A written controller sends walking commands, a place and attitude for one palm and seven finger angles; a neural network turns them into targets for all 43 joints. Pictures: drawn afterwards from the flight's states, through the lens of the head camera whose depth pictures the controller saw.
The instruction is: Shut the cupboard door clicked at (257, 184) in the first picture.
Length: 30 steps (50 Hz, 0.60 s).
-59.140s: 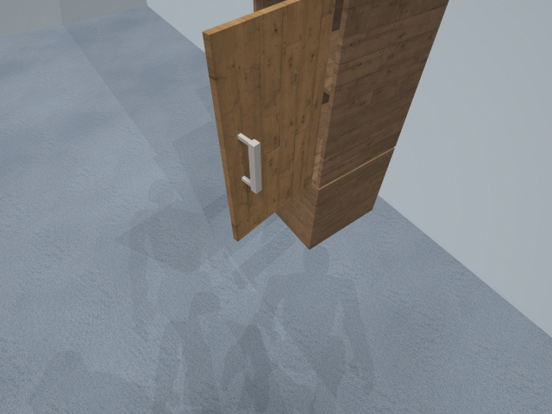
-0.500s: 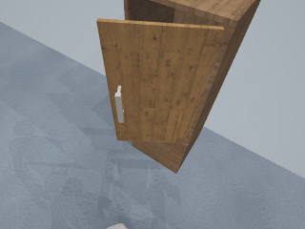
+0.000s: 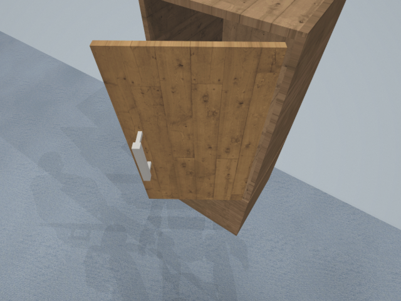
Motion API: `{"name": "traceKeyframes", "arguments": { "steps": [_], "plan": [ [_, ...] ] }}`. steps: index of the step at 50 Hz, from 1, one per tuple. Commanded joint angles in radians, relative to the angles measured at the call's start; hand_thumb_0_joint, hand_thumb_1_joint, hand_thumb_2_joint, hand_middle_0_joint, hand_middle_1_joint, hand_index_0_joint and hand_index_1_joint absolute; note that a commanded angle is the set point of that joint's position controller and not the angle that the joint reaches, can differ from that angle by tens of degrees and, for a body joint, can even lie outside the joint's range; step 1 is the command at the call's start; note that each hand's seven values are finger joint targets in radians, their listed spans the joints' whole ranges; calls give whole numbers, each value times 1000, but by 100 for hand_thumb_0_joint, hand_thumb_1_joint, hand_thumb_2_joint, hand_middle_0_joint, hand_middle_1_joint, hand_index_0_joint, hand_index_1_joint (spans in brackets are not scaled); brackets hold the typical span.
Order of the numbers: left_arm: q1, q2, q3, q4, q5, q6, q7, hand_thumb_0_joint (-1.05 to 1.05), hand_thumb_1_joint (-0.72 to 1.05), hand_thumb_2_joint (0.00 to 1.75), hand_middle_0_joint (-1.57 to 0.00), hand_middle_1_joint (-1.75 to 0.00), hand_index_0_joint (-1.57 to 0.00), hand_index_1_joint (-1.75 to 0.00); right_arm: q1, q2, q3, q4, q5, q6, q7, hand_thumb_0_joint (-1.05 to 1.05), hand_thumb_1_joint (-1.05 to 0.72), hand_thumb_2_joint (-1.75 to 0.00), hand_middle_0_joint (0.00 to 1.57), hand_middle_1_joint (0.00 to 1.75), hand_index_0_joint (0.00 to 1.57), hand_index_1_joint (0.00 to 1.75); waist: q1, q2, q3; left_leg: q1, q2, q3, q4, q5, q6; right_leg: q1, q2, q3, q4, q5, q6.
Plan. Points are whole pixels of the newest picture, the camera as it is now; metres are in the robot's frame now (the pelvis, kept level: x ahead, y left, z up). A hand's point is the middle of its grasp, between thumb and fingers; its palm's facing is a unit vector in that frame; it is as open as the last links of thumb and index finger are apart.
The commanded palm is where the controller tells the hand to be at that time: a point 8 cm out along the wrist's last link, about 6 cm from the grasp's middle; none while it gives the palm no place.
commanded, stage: come to a stop and stand still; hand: left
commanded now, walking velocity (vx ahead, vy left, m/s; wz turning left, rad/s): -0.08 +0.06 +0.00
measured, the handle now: (143, 157) +0.45 +0.18 -0.05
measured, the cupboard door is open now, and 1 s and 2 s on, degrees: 32 32 32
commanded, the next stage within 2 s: look again from close up in 0.86 s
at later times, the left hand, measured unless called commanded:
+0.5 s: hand out of the picture +0.00 +0.21 -0.17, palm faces -0.01 -0.97 -0.23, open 7.4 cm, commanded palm none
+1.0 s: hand out of the picture -0.04 +0.17 -0.17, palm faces -0.02 -0.99 -0.14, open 7.4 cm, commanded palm none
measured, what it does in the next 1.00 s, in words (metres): steps on the spot: left foot, then right foot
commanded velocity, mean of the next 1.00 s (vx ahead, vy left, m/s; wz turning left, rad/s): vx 0.00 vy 0.00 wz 0.00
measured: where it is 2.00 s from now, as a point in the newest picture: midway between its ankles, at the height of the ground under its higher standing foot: outside the picture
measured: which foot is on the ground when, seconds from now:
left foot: up 0.00-0.10, down 0.12-1.00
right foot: down 0.00-0.14, up 0.16-0.38, down 0.40-1.00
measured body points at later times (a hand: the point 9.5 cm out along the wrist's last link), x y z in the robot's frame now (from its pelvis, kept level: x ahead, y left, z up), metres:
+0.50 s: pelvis -0.02 +0.03 +0.00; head +0.00 +0.02 +0.45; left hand +0.01 +0.26 -0.15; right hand +0.03 -0.20 -0.15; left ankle -0.02 +0.12 -0.74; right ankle -0.06 -0.10 -0.74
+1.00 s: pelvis -0.03 +0.01 +0.01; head -0.01 +0.02 +0.46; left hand -0.04 +0.22 -0.16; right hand -0.07 -0.20 -0.15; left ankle -0.02 +0.12 -0.74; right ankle -0.06 -0.10 -0.74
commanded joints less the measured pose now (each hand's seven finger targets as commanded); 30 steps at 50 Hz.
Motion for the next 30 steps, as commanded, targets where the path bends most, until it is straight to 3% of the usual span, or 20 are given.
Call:
{"name": "traceKeyframes", "arguments": {
  "steps": [1,3,4,5,6,7,8,9,11,14,16,18,19,20,21,22,23,30],
  "plan": [
    [93,219,61,-39,1,-5,23,0,90,90,-20,-30,-20,-30,32,-68,-13,-79,6,-18,-9,0,-90,-90,20,30,20,30,48,-209,-165,-121,-12,-44,22,-39,-6,293,-264,205,-67,921,-211],
    [53,209,61,-48,-3,0,22,0,90,90,-20,-30,-20,-30,72,-60,-11,-66,7,-22,-7,0,-90,-90,20,30,20,30,20,-201,-176,-27,-3,-33,-158,94,-5,242,-233,174,-41,774,-176],
    [35,202,56,-54,-10,4,21,0,90,90,-20,-30,-20,-30,104,-66,-8,-54,3,-27,-6,0,-90,-90,20,30,20,30,1,-184,-173,76,5,-21,-295,252,-3,166,-202,144,-17,633,-132],
    [40,164,48,-60,-18,9,18,0,90,90,-20,-30,-20,-30,104,-97,-9,-53,-4,-37,-6,0,-90,-90,20,30,20,30,5,-72,-168,185,72,-69,-354,432,15,55,-129,103,25,415,-81],
    [56,115,35,-73,-21,17,14,0,90,90,-20,-30,-20,-30,77,-156,-14,-70,-13,-43,-6,0,-90,-90,20,30,20,30,21,129,-152,157,223,-212,-373,629,79,-4,-29,20,66,76,-21],
    [59,96,28,-71,-17,24,16,0,90,90,-20,-30,-20,-30,38,-178,-15,-82,-17,-37,-6,0,-90,-90,20,30,20,30,26,163,-116,53,289,-229,-405,593,148,19,12,-6,140,-170,-4],
    [21,98,28,-76,-12,38,17,0,90,90,-20,-30,-20,-30,20,-160,-12,-84,-20,-43,-14,0,-90,-90,20,30,20,30,16,223,-60,23,280,-267,-449,606,175,-25,30,18,234,-248,-2],
    [12,112,26,-69,-14,45,13,0,90,90,-20,-30,-20,-30,20,-155,-5,-80,-22,-46,-24,0,-90,-90,20,30,20,30,11,201,-38,42,277,-258,-443,693,180,-58,28,55,309,-255,-7],
    [39,106,24,-49,-18,39,7,0,90,90,-20,-30,-20,-30,10,-138,4,-75,-18,-50,-34,0,-90,-90,20,30,20,30,27,170,-72,131,250,-187,-384,853,194,-80,28,71,336,-218,-8],
    [41,93,11,-43,-20,26,2,0,90,90,-20,-30,-20,-30,27,-137,2,-59,-12,-56,-32,0,-90,-90,20,30,20,30,15,132,-118,220,233,-162,-356,897,198,-32,29,32,182,-180,-5],
    [68,94,7,-30,-21,20,2,0,90,90,-20,-30,-20,-30,37,-134,0,-43,-5,-58,-30,0,-90,-90,20,30,20,30,20,118,-140,222,219,-162,-349,834,180,41,30,20,48,-90,-7],
    [116,101,3,-6,-20,7,5,0,90,90,-20,-30,-20,-30,23,-116,3,-34,6,-60,-27,0,-90,-90,20,30,20,30,37,84,-131,173,170,-150,-328,676,131,131,16,48,-131,100,-18],
    [121,116,0,6,-17,-3,8,0,90,90,-20,-30,-20,-30,27,-95,5,-32,10,-62,-23,0,-90,-90,20,30,20,30,23,34,-117,140,128,-131,-321,561,91,146,-26,105,-174,216,-36],
    [99,129,-4,5,-18,-8,7,0,90,90,-20,-30,-20,-30,33,-81,7,-29,12,-60,-18,0,-90,-90,20,30,20,30,3,20,-87,130,100,-114,-345,421,62,115,-69,129,-182,218,-53],
    [91,128,-7,9,-17,-12,6,0,90,90,-20,-30,-20,-30,43,-74,8,-22,9,-59,-14,0,-90,-90,20,30,20,30,-5,-4,-86,155,86,-105,-354,431,54,91,-70,128,-169,250,-56],
    [91,119,-6,16,-18,-19,6,0,90,90,-20,-30,-20,-30,52,-74,10,-10,4,-59,-15,0,-90,-90,20,30,20,30,-7,-81,-107,181,89,-95,-340,468,52,98,-59,127,-160,300,-55],
    [94,106,-10,21,-19,-23,8,0,90,90,-20,-30,-20,-30,58,-73,9,0,5,-59,-15,0,-90,-90,20,30,20,30,-8,-130,-103,200,94,-90,-344,451,54,88,-55,121,-169,289,-55],
    [123,88,-19,52,-23,-18,6,0,90,90,-20,-30,-20,-30,70,-68,29,55,2,-60,-11,0,-90,-90,20,30,20,30,2,-39,-1,154,89,-94,-421,295,53,52,-41,128,-241,69,-48]
  ]
}}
